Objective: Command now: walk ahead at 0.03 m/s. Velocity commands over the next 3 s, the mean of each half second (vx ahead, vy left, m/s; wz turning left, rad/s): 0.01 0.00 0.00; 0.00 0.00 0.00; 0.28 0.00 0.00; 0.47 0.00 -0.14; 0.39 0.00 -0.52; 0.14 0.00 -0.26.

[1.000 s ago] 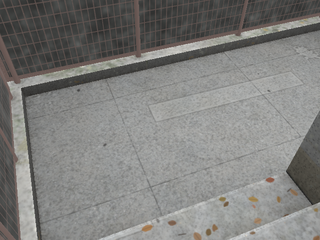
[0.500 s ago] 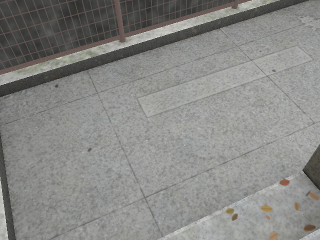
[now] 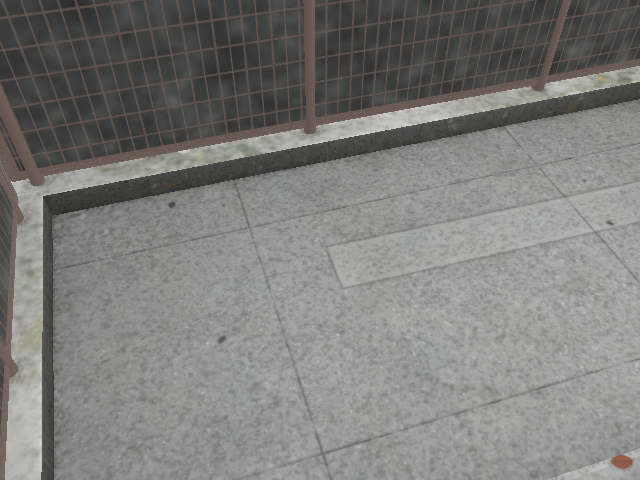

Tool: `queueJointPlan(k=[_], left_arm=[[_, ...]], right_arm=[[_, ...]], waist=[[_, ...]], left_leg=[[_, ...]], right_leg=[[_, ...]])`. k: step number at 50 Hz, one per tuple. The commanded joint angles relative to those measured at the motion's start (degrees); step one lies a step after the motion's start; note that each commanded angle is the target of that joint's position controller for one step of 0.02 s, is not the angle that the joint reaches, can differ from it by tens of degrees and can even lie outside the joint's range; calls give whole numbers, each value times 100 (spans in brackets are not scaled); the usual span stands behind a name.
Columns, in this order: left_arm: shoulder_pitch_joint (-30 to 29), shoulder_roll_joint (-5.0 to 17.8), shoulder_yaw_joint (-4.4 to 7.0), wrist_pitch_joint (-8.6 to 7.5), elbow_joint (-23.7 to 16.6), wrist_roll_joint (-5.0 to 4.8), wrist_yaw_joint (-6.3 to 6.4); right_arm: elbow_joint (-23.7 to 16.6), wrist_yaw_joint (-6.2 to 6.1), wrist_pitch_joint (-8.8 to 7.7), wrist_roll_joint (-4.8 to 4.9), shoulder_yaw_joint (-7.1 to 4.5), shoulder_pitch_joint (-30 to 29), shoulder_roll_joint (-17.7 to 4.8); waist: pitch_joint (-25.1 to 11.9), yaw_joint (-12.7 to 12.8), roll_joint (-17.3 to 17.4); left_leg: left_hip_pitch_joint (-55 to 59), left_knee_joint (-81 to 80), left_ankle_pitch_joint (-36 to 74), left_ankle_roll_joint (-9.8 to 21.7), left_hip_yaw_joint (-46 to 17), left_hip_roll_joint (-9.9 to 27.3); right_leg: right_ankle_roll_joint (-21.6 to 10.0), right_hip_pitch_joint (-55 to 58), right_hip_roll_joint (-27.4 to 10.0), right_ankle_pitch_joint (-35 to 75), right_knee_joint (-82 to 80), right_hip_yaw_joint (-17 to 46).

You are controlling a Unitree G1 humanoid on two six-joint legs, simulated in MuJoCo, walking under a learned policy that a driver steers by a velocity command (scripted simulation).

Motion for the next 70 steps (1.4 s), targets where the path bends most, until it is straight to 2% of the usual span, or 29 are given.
queueJointPlan(k=[1,5,16,18,23,24,25,33,51,52,55,56,58,59,60,61,62,63,64,65,66,67,68,69,70], left_arm=[[206,333,47,-60,-27,13,18],[129,320,37,-105,53,3,37],[130,218,20,-143,277,7,43],[117,246,46,-161,245,50,31],[68,223,53,-167,244,44,28],[101,240,70,-198,258,12,24],[99,236,72,-209,260,14,23],[104,245,112,-193,214,48,29],[148,262,150,-192,64,61,30],[251,202,131,-188,117,71,10],[126,492,256,-120,-49,87,-32],[56,456,254,-114,-127,89,-37],[134,230,219,-143,-94,190,-12],[232,134,216,-175,-35,224,-13],[260,152,233,-222,-54,205,-14],[289,217,260,-260,-61,215,-7],[426,308,295,-289,34,154,10],[834,236,298,-300,156,154,12],[1294,292,330,-309,332,134,-7],[1723,699,450,-345,416,139,-21],[2148,1023,542,-394,511,75,-21],[3574,293,263,-794,899,747,-269],[3066,93,216,-1005,946,804,-351],[2397,52,198,-1118,778,616,-409],[991,1125,453,-833,338,13,-124]], right_arm=[[-129,17,-32,-15,-111,143,-483],[-54,29,-35,-45,-115,174,-458],[118,15,-73,-67,-119,43,-478],[199,-9,-82,-75,-90,124,-397],[245,-18,-100,-78,-89,84,-431],[251,6,-93,-137,-109,120,-471],[254,13,-90,-142,-113,123,-469],[285,6,-76,-136,-121,175,-405],[196,9,-53,-160,-166,237,-430],[274,22,-51,-159,-145,422,-359],[207,59,1,-181,-281,580,-667],[172,58,1,-177,-306,647,-715],[133,20,-64,-108,-427,868,-884],[142,-10,-89,-103,-502,959,-987],[125,5,-87,-139,-523,924,-1032],[38,24,-104,-157,-553,723,-999],[-49,32,-140,-215,-589,554,-981],[-139,33,-165,-198,-598,364,-921],[-313,36,-166,-186,-579,110,-753],[-486,34,-182,-174,-513,-134,-533],[-717,30,-207,-345,-522,-501,-595],[-944,65,-694,-576,-447,-439,-65],[-847,11,-867,-402,-427,-66,-211],[-842,19,-969,-392,-431,109,-271],[-579,82,-738,-381,-605,162,-1102]], waist=[[294,22,56],[234,-15,-73],[306,28,-69],[340,53,-126],[258,61,-97],[244,43,-121],[221,43,-98],[238,61,-65],[244,40,-29],[70,16,-40],[465,-55,-24],[646,-96,96],[764,-149,635],[762,-182,776],[872,-143,801],[915,-48,807],[937,50,663],[824,261,536],[704,486,210],[744,762,-794],[1011,916,-1070],[1304,1151,-924],[1460,664,-311],[1075,396,8],[807,-279,-126]], left_leg=[[-72,-1116,514,369,-689,481],[279,-1162,768,347,-587,427],[417,-1353,976,282,-568,414],[367,-1302,978,301,-546,421],[379,-1285,1031,293,-549,433],[398,-1229,1079,271,-563,441],[387,-1218,1083,270,-563,442],[279,-1167,1054,289,-564,436],[214,-1030,984,310,-552,387],[321,-1174,449,311,-551,355],[-27,-1162,-1893,526,-517,97],[-172,-1262,-2302,615,-661,169],[-431,-1792,-2801,848,-1291,614],[-426,-2038,-2958,1050,-1748,920],[-599,-2155,-3003,1175,-1960,1088],[-857,-2049,-2879,1187,-1842,1002],[-922,-1785,-2584,1172,-1726,943],[-1247,-1411,-2402,1110,-1536,806],[-1706,-825,-2315,951,-1100,473],[-2539,659,-1919,651,-272,-173],[-3516,2073,-1513,503,194,-296],[-4186,3236,-1295,904,-1934,-594],[-4511,3281,-231,1155,-2150,-235],[-4303,3520,96,1192,-1764,-137],[-3619,2562,670,682,-1025,244]], right_leg=[[-127,98,-466,207,-920,574],[-105,21,-495,209,-1157,586],[-58,75,-523,325,-1323,555],[-25,114,-532,424,-1406,596],[-46,186,-520,518,-1407,566],[-81,196,-503,582,-1357,550],[-95,203,-505,601,-1336,539],[-106,190,-478,555,-1260,491],[-149,6,-466,394,-1173,472],[-132,73,-422,-170,-1279,458],[-229,-391,-72,-2242,-1070,320],[-250,-552,-6,-2376,-925,251],[-259,-469,227,-1661,-105,-66],[-271,-459,314,-1197,420,-231],[-303,-400,276,-1107,599,-195],[-356,-109,239,-1141,468,-165],[-385,79,272,-1190,233,-251],[-444,662,278,-1205,-80,-229],[-480,1237,160,-1407,-459,153],[-719,1636,-661,-2547,-1244,1665],[-1093,1849,-1573,-3087,-1857,3143],[-2054,1777,-1934,-3253,-2267,4432],[-1938,1824,-2102,-2570,-2230,3940],[-1782,1770,-1848,-1884,-1987,3185],[-1144,1432,-1303,-59,-1299,2121]])
Next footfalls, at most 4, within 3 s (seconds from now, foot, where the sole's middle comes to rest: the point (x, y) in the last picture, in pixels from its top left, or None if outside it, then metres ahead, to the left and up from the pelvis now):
1.74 left None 0.32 0.08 -0.94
2.20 right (416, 465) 0.72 -0.22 -1.11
2.54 left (351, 376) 0.99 -0.06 -1.11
2.90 right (413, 432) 0.82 -0.22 -1.11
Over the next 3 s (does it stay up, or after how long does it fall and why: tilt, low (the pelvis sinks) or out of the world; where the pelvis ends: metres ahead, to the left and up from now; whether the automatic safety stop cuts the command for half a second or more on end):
stays up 0.86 -0.12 -0.33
